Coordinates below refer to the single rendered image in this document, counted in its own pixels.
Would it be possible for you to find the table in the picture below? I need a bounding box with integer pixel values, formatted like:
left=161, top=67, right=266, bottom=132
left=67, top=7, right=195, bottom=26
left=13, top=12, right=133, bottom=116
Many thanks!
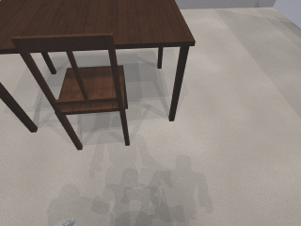
left=0, top=0, right=196, bottom=133

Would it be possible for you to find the chair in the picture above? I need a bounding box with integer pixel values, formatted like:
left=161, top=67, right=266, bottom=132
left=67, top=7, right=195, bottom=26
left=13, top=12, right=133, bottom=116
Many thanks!
left=11, top=33, right=130, bottom=151

